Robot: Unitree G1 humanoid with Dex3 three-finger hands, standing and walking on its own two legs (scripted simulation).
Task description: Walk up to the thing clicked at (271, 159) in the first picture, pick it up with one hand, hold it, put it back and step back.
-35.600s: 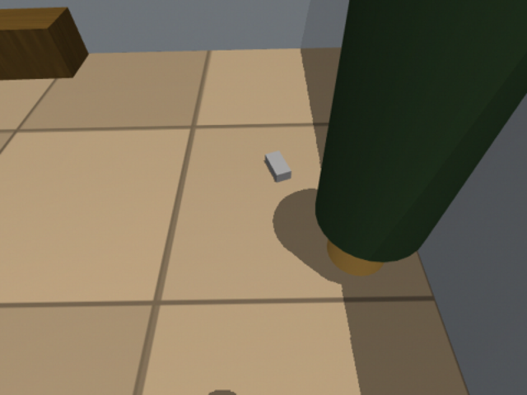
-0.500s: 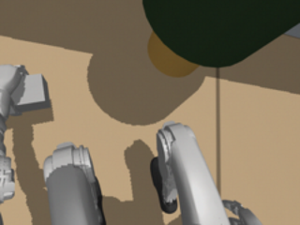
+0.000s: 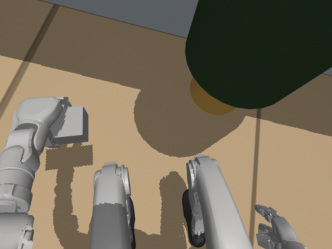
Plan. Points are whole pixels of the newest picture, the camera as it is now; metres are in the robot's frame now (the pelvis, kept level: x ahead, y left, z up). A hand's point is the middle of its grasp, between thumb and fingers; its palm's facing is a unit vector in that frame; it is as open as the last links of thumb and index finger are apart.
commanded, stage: lift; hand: left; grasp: from above
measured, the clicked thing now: (52, 127) +0.42 +0.29 -0.14
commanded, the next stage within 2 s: hold in 1.02 s
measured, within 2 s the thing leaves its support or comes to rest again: neither
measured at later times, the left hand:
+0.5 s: hand (0, 126) +0.35 +0.26 +0.10, palm faces -0.48 -0.07 -0.87, open 10.8 cm
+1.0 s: hand out of the picture +0.36 +0.24 +0.19, palm faces -0.47 -0.08 -0.88, open 10.8 cm
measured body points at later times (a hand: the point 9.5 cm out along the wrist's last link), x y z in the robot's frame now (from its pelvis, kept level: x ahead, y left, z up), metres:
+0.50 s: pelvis +0.02 +0.00 +0.18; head +0.12 +0.02 +0.62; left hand +0.37 +0.26 +0.15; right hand +0.14 -0.26 +0.07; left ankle +0.09 +0.12 -0.42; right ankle +0.09 -0.14 -0.42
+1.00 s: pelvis +0.06 +0.00 +0.28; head +0.12 +0.01 +0.72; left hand +0.38 +0.24 +0.24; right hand +0.16 -0.26 +0.15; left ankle +0.09 +0.12 -0.42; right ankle +0.09 -0.14 -0.42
